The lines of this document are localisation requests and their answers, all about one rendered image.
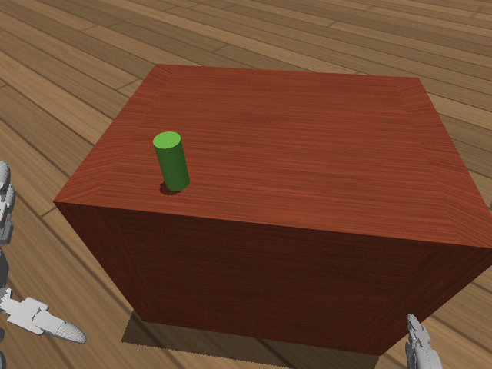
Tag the can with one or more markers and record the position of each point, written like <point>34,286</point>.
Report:
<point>171,158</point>

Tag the right robot hand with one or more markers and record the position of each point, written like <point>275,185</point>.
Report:
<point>418,347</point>

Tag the left robot hand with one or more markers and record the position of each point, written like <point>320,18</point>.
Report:
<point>31,315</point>

